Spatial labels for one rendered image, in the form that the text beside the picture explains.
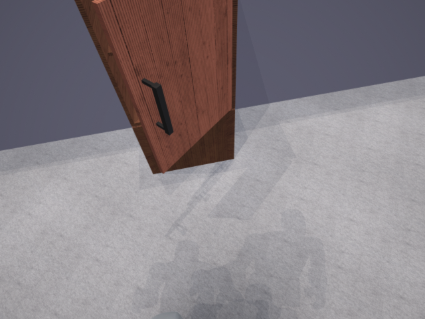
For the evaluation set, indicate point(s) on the cupboard door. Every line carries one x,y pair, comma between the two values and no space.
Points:
184,45

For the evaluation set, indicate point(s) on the handle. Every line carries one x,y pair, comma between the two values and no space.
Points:
161,105

